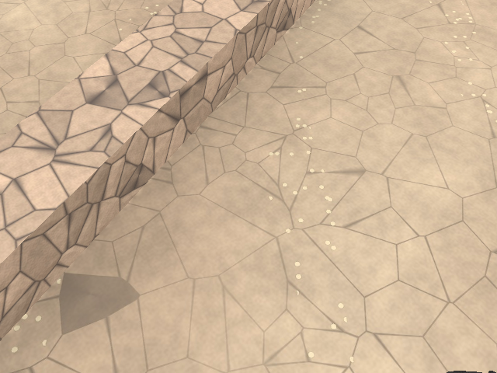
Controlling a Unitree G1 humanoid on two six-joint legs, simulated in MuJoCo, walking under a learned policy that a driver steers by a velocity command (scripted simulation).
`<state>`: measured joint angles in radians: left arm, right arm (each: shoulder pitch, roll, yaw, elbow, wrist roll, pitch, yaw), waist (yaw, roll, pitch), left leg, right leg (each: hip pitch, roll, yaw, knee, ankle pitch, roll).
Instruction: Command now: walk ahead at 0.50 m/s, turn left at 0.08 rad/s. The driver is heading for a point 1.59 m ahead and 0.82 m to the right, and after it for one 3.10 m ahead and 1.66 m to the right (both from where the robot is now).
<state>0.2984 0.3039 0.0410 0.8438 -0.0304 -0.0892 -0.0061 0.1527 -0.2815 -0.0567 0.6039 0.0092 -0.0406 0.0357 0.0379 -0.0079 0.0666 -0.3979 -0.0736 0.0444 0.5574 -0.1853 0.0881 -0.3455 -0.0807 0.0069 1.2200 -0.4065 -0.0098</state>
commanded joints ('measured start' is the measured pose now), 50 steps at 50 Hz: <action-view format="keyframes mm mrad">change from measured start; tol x32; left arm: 1 1 127 30 -69 2 -7 -1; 50 -27 140 52 -246 13 52 18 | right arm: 1 74 -91 -28 -21 -17 -33 -5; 50 100 -110 -31 62 -16 -62 -34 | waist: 1 -33 56 -128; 17 -108 45 20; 23 9 -283 -429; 50 -104 90 -92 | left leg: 1 294 291 -316 -318 217 177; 15 442 311 42 -399 345 82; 20 537 321 103 -45 980 21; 22 176 216 139 501 512 -57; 23 -247 -26 -13 853 -373 -124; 24 -355 37 -188 892 -357 -93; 38 -80 74 -91 24 269 -172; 43 12 70 -127 -87 137 -104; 46 729 428 -618 -150 -103 142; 50 411 382 -488 -290 -177 92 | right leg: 1 -265 -91 68 -11 114 4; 17 -388 13 -18 -619 396 -38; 21 104 148 -91 -672 303 -143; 24 760 -241 792 -899 95 -398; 32 123 -56 295 -993 561 -298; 43 200 -46 418 -803 338 -167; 47 -403 142 174 11 -185 -13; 50 -426 33 131 41 26 3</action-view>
